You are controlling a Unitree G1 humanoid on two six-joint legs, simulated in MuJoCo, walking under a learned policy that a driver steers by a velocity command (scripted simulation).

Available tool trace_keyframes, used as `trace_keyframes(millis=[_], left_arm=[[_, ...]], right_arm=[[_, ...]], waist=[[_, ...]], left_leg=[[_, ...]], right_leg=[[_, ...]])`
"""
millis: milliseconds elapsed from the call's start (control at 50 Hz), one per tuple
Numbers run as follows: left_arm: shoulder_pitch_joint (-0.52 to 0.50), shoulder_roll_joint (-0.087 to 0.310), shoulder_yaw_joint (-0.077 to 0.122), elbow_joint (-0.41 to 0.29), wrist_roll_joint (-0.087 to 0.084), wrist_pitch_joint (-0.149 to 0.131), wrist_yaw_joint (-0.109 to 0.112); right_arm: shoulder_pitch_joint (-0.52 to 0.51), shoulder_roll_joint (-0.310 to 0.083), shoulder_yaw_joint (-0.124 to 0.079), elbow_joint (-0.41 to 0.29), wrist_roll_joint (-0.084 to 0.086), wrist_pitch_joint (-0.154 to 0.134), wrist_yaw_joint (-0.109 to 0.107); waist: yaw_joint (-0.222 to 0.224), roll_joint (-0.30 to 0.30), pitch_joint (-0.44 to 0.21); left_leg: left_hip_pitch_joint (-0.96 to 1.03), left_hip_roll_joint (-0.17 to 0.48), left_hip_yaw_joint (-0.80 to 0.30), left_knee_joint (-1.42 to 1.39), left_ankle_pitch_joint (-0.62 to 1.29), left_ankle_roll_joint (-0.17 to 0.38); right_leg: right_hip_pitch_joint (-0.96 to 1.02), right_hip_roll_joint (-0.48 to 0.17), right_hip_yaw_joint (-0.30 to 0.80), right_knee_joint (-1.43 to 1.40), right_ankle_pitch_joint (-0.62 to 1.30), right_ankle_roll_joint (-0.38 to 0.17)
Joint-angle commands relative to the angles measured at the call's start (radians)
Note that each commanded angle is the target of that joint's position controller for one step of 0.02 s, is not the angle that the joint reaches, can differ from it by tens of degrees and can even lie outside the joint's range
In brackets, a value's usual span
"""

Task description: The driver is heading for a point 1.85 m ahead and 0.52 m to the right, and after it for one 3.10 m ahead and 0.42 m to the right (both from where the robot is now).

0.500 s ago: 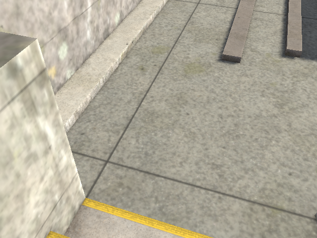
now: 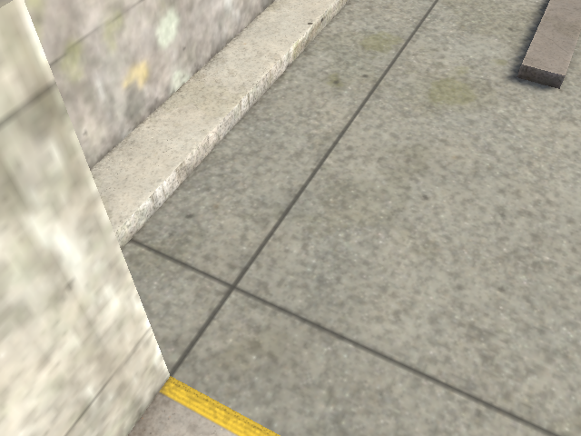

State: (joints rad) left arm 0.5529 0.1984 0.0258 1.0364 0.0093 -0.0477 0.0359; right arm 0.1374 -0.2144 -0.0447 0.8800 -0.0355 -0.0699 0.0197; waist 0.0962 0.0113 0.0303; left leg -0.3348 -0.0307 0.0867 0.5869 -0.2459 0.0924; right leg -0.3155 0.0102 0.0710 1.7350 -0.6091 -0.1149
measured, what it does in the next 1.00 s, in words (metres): goes down, turning right: right foot 0.17 m lower, then left foot 0.17 m lower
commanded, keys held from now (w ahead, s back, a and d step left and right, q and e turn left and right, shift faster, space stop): w+e+shift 0.56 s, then w+shift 0.10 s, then w+q+shift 0.34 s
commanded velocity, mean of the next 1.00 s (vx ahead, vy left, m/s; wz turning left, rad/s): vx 1.00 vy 0.00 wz -0.42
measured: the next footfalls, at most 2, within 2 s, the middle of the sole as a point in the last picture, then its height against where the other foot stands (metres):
right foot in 0.32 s outside the picture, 0.17 m lower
left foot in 0.70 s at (355, 373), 0.17 m lower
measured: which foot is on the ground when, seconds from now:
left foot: down 0.00-0.32, up 0.34-0.68, down 0.70-1.00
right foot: up 0.00-0.30, down 0.32-0.70, up 0.72-1.00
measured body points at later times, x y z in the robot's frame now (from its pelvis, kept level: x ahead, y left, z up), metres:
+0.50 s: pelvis +0.40 -0.08 -0.21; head +0.41 -0.08 +0.24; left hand +0.43 +0.19 -0.35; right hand +0.48 -0.34 -0.33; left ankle +0.54 +0.08 -0.84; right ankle +0.29 -0.07 -0.90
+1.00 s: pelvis +0.84 -0.21 -0.34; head +0.86 -0.23 +0.11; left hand +1.18 -0.17 -0.39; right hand +0.60 -0.33 -0.47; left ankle +0.78 -0.06 -1.07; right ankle +0.92 -0.39 -1.04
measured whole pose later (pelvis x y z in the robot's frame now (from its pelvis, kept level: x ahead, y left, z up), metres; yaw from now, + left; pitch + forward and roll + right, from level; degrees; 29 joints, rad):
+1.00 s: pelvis +0.84 -0.21 -0.34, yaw -25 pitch +1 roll +2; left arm -0.12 0.21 -0.01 0.73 0.03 -0.08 -0.03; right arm 0.64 -0.17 -0.05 1.06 0.01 -0.08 0.00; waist -0.12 0.00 0.02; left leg -0.03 -0.12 -0.12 0.44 -0.42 0.07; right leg -0.61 -0.04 0.05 0.69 -0.12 0.01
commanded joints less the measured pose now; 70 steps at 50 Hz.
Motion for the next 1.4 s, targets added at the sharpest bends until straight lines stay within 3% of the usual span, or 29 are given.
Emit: trace_keyframes(millis=[20, 100, 160, 260, 300, 320, 340, 380, 400, 420, 460, 540, 620, 660, 680, 700, 740, 760, 780, 820, 860, 920, 1020, 1060, 1080, 1140, 1220, 1320, 1400], left_arm=[[-0.038, 0.162, 0.051, -0.071, 0.054, 0.002, -0.016], [-0.068, 0.047, 0.037, -0.065, 0.060, 0.065, -0.044], [-0.241, 0.030, 0.035, -0.118, 0.019, 0.014, -0.104], [-0.196, 0.118, 0.051, -0.091, 0.021, 0.061, -0.075], [0.079, 0.183, 0.087, -0.026, 0.043, 0.064, -0.057], [0.165, 0.209, 0.102, -0.011, 0.036, 0.052, -0.068], [0.096, 0.285, 0.087, 0.000, 0.008, 0.040, -0.067], [0.097, 0.225, 0.070, -0.011, -0.009, 0.019, -0.057], [0.042, 0.214, 0.063, -0.024, -0.012, 0.018, -0.053], [-0.014, 0.276, 0.072, -0.054, 0.014, 0.000, -0.041], [-0.164, 0.234, 0.050, -0.122, 0.014, -0.034, -0.018], [-0.171, 0.146, 0.037, -0.100, -0.017, -0.061, -0.025], [-0.087, 0.150, 0.033, -0.055, 0.020, -0.046, -0.034], [-0.108, 0.159, 0.027, -0.027, 0.059, -0.041, -0.020], [-0.151, 0.183, 0.035, -0.024, 0.044, -0.036, -0.021], [-0.205, 0.134, 0.039, -0.038, 0.029, -0.038, -0.025], [-0.099, 0.043, 0.012, -0.116, -0.019, -0.067, 0.008], [-0.195, 0.088, 0.004, -0.156, -0.003, -0.063, -0.004], [-0.335, 0.133, 0.009, -0.162, 0.050, -0.056, -0.019], [-0.505, 0.129, 0.017, -0.225, 0.084, -0.057, -0.056], [-0.571, 0.067, -0.012, -0.291, 0.047, -0.026, -0.074], [-0.545, 0.069, -0.029, -0.303, 0.023, -0.028, -0.075], [-0.434, 0.151, 0.008, -0.270, 0.030, -0.034, -0.045], [-0.076, 0.289, 0.049, -0.237, 0.052, -0.059, -0.011], [-0.129, 0.315, 0.062, -0.239, 0.052, -0.047, -0.007], [-0.279, 0.135, 0.038, -0.246, 0.048, -0.049, -0.022], [-0.217, 0.067, 0.023, -0.170, 0.005, -0.083, -0.034], [-0.289, 0.125, 0.031, -0.173, 0.013, -0.104, -0.027], [-0.180, 0.245, 0.050, -0.172, 0.012, -0.088, -0.010]], right_arm=[[0.234, -0.092, -0.041, 0.040, -0.001, -0.031, -0.004], [0.200, -0.132, -0.042, 0.069, -0.001, -0.067, -0.009], [0.116, -0.057, -0.012, 0.086, 0.036, -0.106, -0.024], [0.194, -0.150, -0.022, 0.127, 0.001, -0.072, -0.050], [0.214, -0.198, -0.040, 0.137, -0.012, -0.027, -0.067], [0.110, -0.148, -0.036, 0.133, -0.017, 0.004, -0.082], [0.079, -0.051, -0.011, 0.020, -0.014, -0.004, -0.082], [0.103, -0.125, -0.010, -0.041, -0.045, -0.029, -0.044], [0.103, -0.100, -0.008, -0.027, -0.066, -0.042, -0.034], [0.082, -0.088, -0.003, -0.047, -0.051, -0.039, -0.031], [-0.154, -0.135, -0.009, -0.108, -0.037, -0.008, -0.028], [-0.094, -0.080, 0.000, -0.065, -0.017, -0.039, 0.012], [-0.093, -0.045, 0.015, -0.097, 0.031, -0.028, 0.002], [0.148, -0.137, -0.028, -0.030, 0.044, -0.040, -0.023], [0.328, -0.184, -0.055, 0.038, 0.036, -0.038, -0.029], [0.458, -0.221, -0.073, 0.093, 0.005, -0.029, -0.025], [0.533, -0.144, -0.048, 0.119, -0.024, -0.023, 0.007], [0.452, -0.210, -0.071, 0.102, -0.011, -0.017, -0.007], [0.380, -0.103, -0.047, 0.080, 0.000, -0.015, -0.012], [0.344, -0.064, -0.014, 0.111, -0.017, -0.058, -0.025], [0.281, -0.075, -0.007, 0.102, 0.003, -0.058, -0.053], [0.229, -0.144, -0.032, 0.047, 0.028, -0.048, -0.039], [0.357, -0.154, -0.037, 0.050, 0.058, -0.036, -0.005], [0.306, -0.106, -0.034, -0.006, 0.049, -0.049, 0.000], [0.381, -0.065, -0.027, -0.051, 0.090, -0.038, -0.004], [0.203, -0.066, -0.029, -0.066, 0.028, 0.005, 0.005], [0.094, -0.019, -0.024, -0.144, 0.007, 0.055, 0.036], [-0.089, -0.049, 0.003, -0.270, 0.011, 0.052, 0.074], [-0.042, -0.111, -0.002, -0.245, 0.003, 0.047, 0.075]], waist=[[-0.111, 0.014, -0.054], [-0.019, 0.068, 0.044], [0.001, 0.051, 0.039], [-0.010, 0.033, 0.066], [0.117, -0.017, -0.011], [0.227, -0.140, 0.043], [0.055, -0.370, 0.136], [0.003, 0.020, -0.037], [-0.034, 0.069, -0.043], [-0.068, -0.117, -0.025], [-0.100, 0.045, 0.144], [-0.071, 0.038, 0.052], [-0.023, -0.100, 0.077], [-0.147, -0.074, 0.016], [-0.245, -0.034, -0.042], [-0.291, 0.072, -0.046], [-0.188, 0.254, -0.230], [-0.210, 0.361, -0.240], [-0.212, 0.100, -0.103], [-0.149, -0.017, 0.068], [-0.068, 0.034, 0.138], [-0.033, 0.114, 0.035], [-0.006, -0.043, -0.057], [0.138, -0.142, -0.337], [0.044, -0.331, -0.396], [-0.012, -0.029, -0.008], [-0.085, -0.090, 0.037], [-0.140, -0.069, 0.093], [-0.180, -0.097, 0.012]], left_leg=[[0.428, 0.393, -0.439, -0.137, 0.122, 0.201], [-0.076, 0.337, -0.231, -0.070, 0.262, 0.123], [-0.350, 0.160, 0.028, -0.021, -0.241, -0.029], [-0.118, 0.206, 0.150, 0.384, 0.337, -0.037], [0.031, 0.223, 0.138, 0.972, 0.724, -0.016], [-0.142, 0.091, 0.126, 1.560, 0.054, -0.029], [-0.623, 0.010, 0.054, 1.656, -0.478, -0.037], [-0.796, 0.118, -0.143, 1.220, -0.345, -0.033], [-0.792, 0.111, -0.178, 1.171, -0.333, -0.039], [-0.857, 0.126, -0.233, 1.018, -0.324, -0.083], [-0.541, 0.117, -0.187, 0.551, -0.110, -0.176], [-0.060, 0.061, -0.110, 0.107, 0.747, -0.102], [0.095, 0.027, -0.100, -0.111, 0.661, -0.090], [0.167, 0.086, -0.145, -0.310, 0.716, -0.068], [0.306, 0.068, -0.096, -0.359, 0.691, -0.066], [0.525, 0.145, -0.190, -0.284, 0.644, 0.003], [0.886, 0.338, -0.466, 0.108, 0.677, 0.078], [0.890, 0.460, -0.795, -0.139, -0.173, 0.268], [0.621, 0.384, -0.841, -0.320, -0.521, 0.241], [0.250, 0.329, -0.844, -0.283, -0.345, 0.213], [-0.134, 0.189, -0.632, -0.386, -0.157, 0.178], [-0.301, 0.133, -0.459, -0.405, 0.230, 0.155], [-0.011, 0.084, -0.391, -0.100, 0.561, 0.082], [-0.203, -0.009, -0.276, 0.509, 0.128, 0.050], [-0.406, -0.041, -0.185, 0.723, -0.192, 0.042], [-0.533, 0.091, -0.149, 0.750, -0.059, 0.043], [-0.553, 0.144, -0.130, 0.712, -0.016, 0.024], [-0.382, 0.136, -0.024, 0.353, 0.242, 0.040], [-0.067, -0.022, 0.110, 0.183, 0.226, 0.096]], right_leg=[[-0.569, -0.114, 0.093, -0.255, 0.241, 0.011], [-0.288, -0.115, -0.014, -0.553, 0.564, 0.063], [0.055, -0.062, -0.063, -0.983, 1.296, 0.019], [0.221, 0.067, -0.330, -0.971, 1.010, -0.034], [0.334, 0.041, -0.216, -1.242, 0.675, -0.121], [0.424, -0.066, -0.036, -1.428, 0.799, -0.232], [0.568, -0.092, 0.020, -1.005, 1.551, -0.165], [0.683, -0.197, 0.365, -1.099, 1.052, -0.236], [0.582, -0.204, 0.484, -1.107, 0.860, -0.275], [0.458, -0.314, 0.730, -1.154, 0.617, -0.376], [-0.037, -0.202, 0.625, -1.306, 0.517, -0.339], [-0.223, 0.056, 0.303, -1.059, 0.431, -0.154], [-0.083, 0.068, 0.308, -0.902, 0.412, -0.113], [0.117, 0.062, 0.310, -0.563, 0.689, -0.126], [0.124, 0.064, 0.231, -0.350, 0.867, -0.112], [-0.143, 0.144, 0.162, 0.056, 0.351, -0.087], [-0.629, 0.129, 0.118, 0.300, -0.043, -0.056], [-0.869, 0.090, 0.054, 0.221, 0.028, -0.046], [-0.804, 0.000, 0.028, 0.060, 0.124, -0.035], [-0.696, -0.074, 0.090, -0.218, 0.277, 0.023], [-0.393, -0.105, 0.029, -0.632, 0.401, 0.105], [0.047, -0.044, -0.059, -0.888, 0.510, 0.136], [0.292, 0.031, -0.093, -1.182, 0.468, 0.098], [0.706, -0.327, 0.287, -1.248, 0.078, 0.010], [0.745, -0.492, 0.744, -1.455, -0.127, -0.068], [0.412, -0.362, 0.375, -1.497, 0.141, -0.048], [0.334, -0.273, 0.033, -1.540, 0.543, 0.030], [0.185, -0.211, -0.269, -1.646, 0.793, 0.059], [0.286, -0.239, -0.326, -1.451, 1.546, 0.068]])
Keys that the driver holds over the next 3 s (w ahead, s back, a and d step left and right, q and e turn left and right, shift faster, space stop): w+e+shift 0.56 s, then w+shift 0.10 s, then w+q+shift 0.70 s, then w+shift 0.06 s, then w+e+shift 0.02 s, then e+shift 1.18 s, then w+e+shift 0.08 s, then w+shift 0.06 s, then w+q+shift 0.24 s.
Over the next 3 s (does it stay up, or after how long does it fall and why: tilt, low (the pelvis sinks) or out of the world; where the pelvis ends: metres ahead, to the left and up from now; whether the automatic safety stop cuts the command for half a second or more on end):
stays up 1.67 -0.42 -0.33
